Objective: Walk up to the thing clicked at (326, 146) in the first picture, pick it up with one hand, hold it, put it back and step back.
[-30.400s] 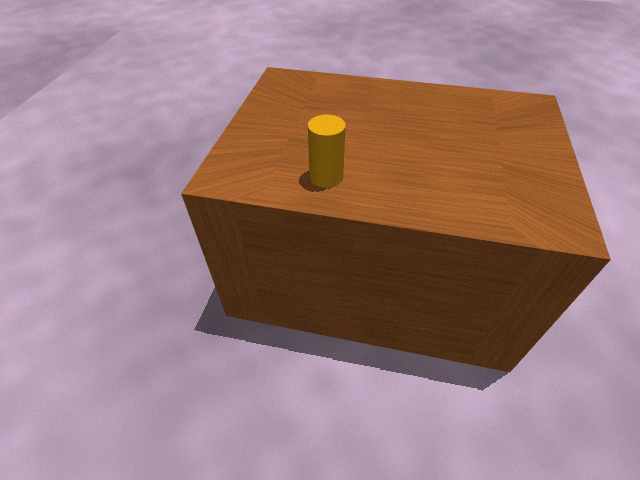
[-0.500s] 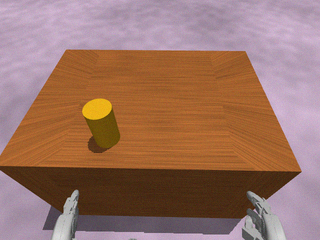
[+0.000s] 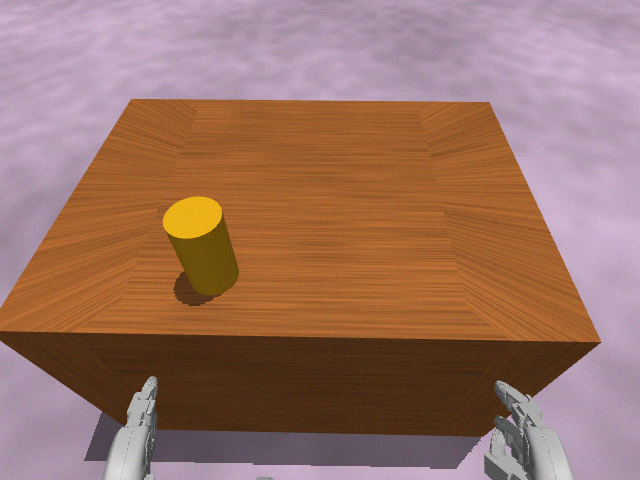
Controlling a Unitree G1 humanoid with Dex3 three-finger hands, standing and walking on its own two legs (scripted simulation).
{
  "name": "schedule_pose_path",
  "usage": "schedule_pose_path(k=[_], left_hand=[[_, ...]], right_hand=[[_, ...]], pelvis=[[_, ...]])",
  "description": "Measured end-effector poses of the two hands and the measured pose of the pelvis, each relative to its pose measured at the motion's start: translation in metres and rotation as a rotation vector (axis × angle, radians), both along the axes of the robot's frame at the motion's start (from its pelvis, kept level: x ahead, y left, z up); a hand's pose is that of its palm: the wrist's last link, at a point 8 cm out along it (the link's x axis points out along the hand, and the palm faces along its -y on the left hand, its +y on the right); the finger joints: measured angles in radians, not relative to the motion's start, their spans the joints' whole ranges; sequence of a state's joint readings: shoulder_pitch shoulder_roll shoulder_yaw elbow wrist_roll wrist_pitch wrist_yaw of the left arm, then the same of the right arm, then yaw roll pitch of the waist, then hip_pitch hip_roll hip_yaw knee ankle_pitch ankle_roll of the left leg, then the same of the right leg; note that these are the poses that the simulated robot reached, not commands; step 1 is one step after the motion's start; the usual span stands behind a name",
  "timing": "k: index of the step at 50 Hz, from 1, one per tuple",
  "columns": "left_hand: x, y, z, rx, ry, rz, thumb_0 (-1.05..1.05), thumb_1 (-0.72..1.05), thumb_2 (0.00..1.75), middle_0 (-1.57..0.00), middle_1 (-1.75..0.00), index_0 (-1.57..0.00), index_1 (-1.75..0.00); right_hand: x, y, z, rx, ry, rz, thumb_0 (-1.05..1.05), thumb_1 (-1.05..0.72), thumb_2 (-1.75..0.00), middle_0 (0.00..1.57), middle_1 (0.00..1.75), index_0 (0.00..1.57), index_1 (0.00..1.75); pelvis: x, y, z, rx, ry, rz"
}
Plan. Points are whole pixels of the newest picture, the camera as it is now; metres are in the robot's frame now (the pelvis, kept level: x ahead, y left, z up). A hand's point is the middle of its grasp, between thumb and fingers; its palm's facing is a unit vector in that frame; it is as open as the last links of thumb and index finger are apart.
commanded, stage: home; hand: left
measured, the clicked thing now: (204, 248) +0.49 +0.21 -0.03
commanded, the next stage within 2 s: stand in 1.14 s
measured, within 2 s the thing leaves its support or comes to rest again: neither
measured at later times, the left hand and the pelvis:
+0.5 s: hand (183, 451) +0.18 +0.18 -0.04, palm faces +0.12 -0.96 -0.24, open 17.6 cm; pelvis +0.01 +0.00 +0.00, yaw +0 degrees
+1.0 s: hand out of the picture +0.14 +0.23 -0.09, palm faces -0.05 -0.92 -0.38, open 17.6 cm; pelvis -0.01 +0.00 +0.02, yaw +0 degrees
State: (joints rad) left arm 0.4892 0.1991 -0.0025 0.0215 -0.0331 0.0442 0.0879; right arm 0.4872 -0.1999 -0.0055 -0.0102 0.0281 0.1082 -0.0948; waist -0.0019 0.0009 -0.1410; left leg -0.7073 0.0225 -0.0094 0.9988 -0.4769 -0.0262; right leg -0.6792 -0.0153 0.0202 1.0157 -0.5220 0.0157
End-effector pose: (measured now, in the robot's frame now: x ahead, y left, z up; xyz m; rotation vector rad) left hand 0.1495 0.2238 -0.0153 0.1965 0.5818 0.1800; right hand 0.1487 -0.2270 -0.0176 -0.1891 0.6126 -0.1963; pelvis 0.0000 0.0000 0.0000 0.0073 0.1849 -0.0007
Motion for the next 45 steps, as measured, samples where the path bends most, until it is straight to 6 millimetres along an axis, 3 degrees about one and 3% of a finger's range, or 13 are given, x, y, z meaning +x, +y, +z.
schedule_pose_path(k=[27,41,45], left_hand=[[0.009,0.004,0.000,0.002,-0.001,0.004,-0.01,-0.57,0.04,-0.05,-0.05,-0.05,-0.04],[0.001,0.005,0.000,0.027,0.045,0.017,-0.01,-0.57,0.04,-0.05,-0.05,-0.05,-0.04],[0.000,0.019,-0.020,0.123,0.140,-0.097,0.00,-0.58,0.03,-0.05,-0.05,-0.05,-0.04]], right_hand=[[0.007,0.004,0.000,0.003,0.022,0.000,0.02,-0.90,-0.90,0.20,0.31,0.20,0.30],[-0.007,-0.013,-0.041,-0.036,0.158,-0.057,0.02,-0.90,-0.90,0.20,0.31,0.20,0.30],[-0.016,-0.020,-0.057,-0.093,0.278,0.059,0.01,-0.90,-0.90,0.20,0.31,0.20,0.30]], pelvis=[[0.008,0.004,0.001,-0.002,0.005,-0.001],[0.005,0.003,0.004,-0.026,-0.028,0.011],[-0.002,0.002,0.011,-0.013,-0.103,0.012]])
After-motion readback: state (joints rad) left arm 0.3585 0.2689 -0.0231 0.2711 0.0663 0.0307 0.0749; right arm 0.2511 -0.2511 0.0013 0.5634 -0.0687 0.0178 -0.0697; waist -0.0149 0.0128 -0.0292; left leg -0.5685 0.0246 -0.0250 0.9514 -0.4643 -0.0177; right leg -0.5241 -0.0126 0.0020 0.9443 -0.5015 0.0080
